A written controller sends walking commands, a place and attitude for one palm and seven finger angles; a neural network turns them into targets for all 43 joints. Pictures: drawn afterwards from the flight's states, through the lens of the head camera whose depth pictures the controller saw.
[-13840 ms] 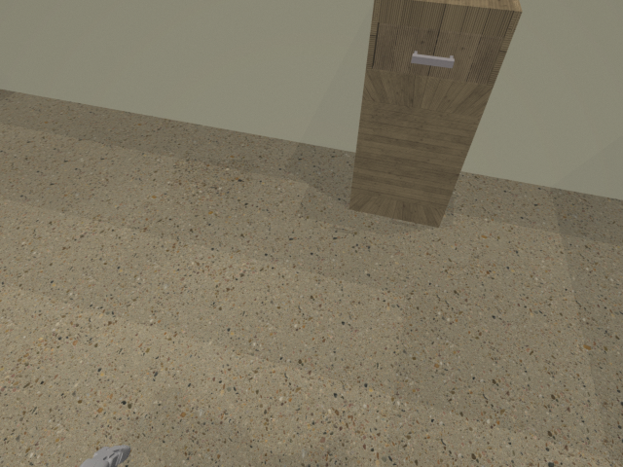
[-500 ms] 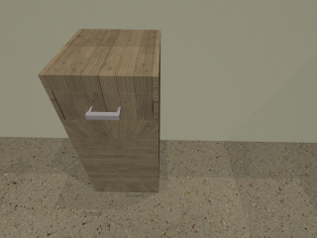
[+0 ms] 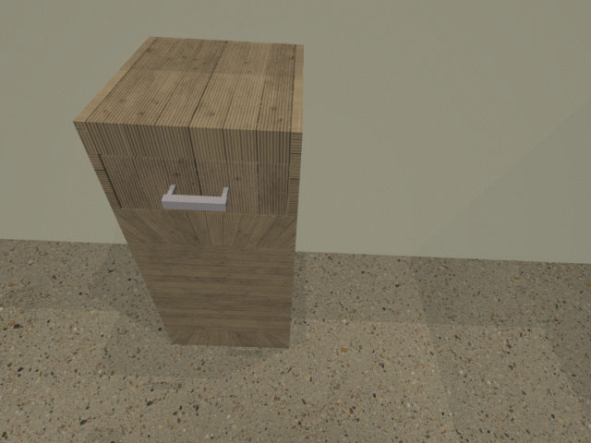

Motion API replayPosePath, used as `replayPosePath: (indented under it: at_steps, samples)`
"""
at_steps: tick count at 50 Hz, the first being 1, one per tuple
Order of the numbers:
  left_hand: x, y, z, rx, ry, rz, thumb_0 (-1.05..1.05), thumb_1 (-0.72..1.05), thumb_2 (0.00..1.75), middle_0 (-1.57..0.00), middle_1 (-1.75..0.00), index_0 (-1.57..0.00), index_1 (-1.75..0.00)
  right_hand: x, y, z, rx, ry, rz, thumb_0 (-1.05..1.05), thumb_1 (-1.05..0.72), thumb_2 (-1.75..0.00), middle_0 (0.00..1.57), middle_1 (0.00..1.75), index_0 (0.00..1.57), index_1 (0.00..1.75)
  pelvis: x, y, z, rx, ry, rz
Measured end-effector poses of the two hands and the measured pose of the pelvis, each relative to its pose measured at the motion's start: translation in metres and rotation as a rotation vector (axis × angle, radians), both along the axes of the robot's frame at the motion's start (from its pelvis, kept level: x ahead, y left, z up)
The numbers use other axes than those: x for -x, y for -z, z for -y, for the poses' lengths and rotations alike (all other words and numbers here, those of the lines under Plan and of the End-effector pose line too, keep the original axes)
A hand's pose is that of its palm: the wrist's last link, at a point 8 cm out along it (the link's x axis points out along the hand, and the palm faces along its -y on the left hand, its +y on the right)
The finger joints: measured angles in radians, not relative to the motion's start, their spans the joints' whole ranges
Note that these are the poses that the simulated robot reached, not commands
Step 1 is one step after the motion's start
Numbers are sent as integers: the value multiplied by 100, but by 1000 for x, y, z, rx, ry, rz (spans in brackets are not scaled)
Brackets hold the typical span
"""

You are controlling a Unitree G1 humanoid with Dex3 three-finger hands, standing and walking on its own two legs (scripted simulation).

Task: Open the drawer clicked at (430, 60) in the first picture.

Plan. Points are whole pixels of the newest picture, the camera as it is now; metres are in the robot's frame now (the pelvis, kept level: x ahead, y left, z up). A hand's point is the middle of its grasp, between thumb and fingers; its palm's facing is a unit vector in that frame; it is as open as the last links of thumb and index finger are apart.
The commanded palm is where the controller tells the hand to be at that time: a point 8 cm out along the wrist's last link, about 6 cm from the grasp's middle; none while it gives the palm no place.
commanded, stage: shuffle to correct the standing spot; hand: left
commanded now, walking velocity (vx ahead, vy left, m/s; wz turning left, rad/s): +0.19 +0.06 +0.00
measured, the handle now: (197, 196) +0.58 +0.23 -0.02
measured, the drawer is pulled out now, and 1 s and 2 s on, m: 0.00 0.00 0.00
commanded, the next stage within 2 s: come to a stop and stand still in 0.20 s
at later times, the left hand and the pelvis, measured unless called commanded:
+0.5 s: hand out of the picture +0.04 +0.20 -0.19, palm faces +0.10 -0.99 -0.12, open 7.3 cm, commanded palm none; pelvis +0.09 +0.05 -0.01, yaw +1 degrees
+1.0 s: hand out of the picture +0.10 +0.16 -0.16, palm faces +0.05 -0.97 -0.23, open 7.2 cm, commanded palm none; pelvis +0.06 -0.02 +0.00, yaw +0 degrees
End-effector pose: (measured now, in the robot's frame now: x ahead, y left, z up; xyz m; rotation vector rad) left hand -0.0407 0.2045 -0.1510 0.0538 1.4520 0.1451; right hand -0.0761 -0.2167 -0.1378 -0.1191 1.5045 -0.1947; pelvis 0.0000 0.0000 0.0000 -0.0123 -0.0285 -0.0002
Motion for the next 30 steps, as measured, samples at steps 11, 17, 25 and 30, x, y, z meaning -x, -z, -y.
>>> replayPosePath:
  at_steps: [11, 17, 25, 30]
  samples:
    - [-64, -9, -12, -74, -7, 146, 2, 94, 90, -20, -29, -20, -30, -42, 16, -13, -74, -23, 4, 0, -90, -90, 20, 30, 20, 30, -30, 5, 2, -6, -17, -8]
    - [-57, -15, -18, -52, -48, 88, 1, 92, 90, -20, -29, -20, -30, -128, 1, -13, -46, -78, 144, 1, -91, -90, 20, 30, 19, 30, -54, -6, -14, -7, -34, -10]
    - [-73, 12, -42, 6, -35, -26, 0, 91, 90, -20, -30, -20, -30, -202, -4, -22, 71, -111, 269, 1, -93, -90, 20, 30, 19, 30, -85, 9, -45, -3, -12, -10]
    - [-102, 2, -54, -19, -3, 0, 0, 91, 90, -20, -29, -20, -30, -213, -6, -35, 57, -105, 255, 1, -93, -90, 20, 30, 20, 30, -89, 1, -45, -10, 0, -23]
